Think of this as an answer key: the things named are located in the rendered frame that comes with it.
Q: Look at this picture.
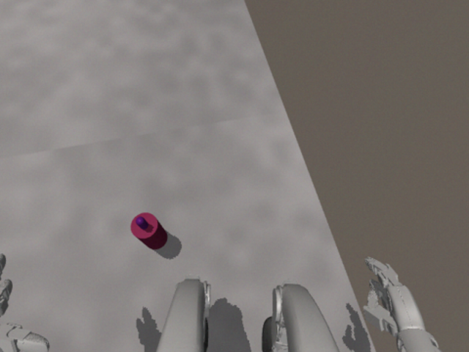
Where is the right robot hand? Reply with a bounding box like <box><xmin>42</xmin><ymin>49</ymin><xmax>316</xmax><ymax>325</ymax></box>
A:
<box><xmin>363</xmin><ymin>257</ymin><xmax>426</xmax><ymax>337</ymax></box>

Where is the left robot hand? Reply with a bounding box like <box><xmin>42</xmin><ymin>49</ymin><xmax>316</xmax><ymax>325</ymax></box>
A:
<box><xmin>0</xmin><ymin>254</ymin><xmax>50</xmax><ymax>352</ymax></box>

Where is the bottle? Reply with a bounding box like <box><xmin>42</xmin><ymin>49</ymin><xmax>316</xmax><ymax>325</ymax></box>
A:
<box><xmin>130</xmin><ymin>213</ymin><xmax>168</xmax><ymax>249</ymax></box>

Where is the right robot arm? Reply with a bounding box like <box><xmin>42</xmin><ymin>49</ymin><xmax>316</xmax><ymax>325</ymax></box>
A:
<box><xmin>396</xmin><ymin>329</ymin><xmax>442</xmax><ymax>352</ymax></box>

